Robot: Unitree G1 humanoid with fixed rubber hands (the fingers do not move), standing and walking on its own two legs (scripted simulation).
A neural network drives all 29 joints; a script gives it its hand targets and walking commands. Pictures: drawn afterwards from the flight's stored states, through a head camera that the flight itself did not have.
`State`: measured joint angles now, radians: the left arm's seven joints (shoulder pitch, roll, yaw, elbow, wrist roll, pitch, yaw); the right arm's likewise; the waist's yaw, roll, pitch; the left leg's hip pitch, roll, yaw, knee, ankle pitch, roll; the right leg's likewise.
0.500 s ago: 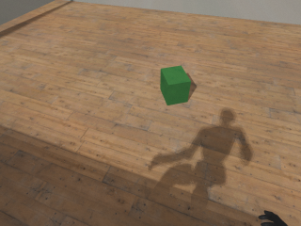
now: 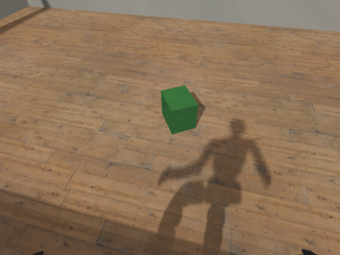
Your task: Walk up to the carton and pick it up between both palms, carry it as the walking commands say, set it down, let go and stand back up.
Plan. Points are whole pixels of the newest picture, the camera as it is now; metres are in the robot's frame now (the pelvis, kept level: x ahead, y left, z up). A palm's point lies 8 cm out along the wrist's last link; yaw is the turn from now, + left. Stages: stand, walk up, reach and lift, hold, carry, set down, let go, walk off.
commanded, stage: walk up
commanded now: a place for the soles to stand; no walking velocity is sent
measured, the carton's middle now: (178, 109) +1.26 -0.08 -0.62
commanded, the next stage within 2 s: none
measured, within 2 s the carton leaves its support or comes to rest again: neither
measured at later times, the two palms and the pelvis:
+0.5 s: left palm (47, 203) +0.29 +0.33 -0.06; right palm (315, 243) +0.18 -0.33 -0.07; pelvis +0.16 +0.01 +0.01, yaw -4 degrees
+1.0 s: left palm (71, 152) +0.46 +0.32 -0.07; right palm (292, 188) +0.32 -0.34 -0.07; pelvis +0.32 +0.01 +0.01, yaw -5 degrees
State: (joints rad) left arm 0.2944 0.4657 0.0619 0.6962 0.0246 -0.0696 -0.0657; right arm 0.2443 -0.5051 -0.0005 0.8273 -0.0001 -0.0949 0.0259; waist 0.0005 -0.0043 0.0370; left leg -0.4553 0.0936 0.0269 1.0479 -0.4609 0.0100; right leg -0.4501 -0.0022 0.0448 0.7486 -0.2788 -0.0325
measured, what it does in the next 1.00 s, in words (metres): walks ahead: left foot, then right foot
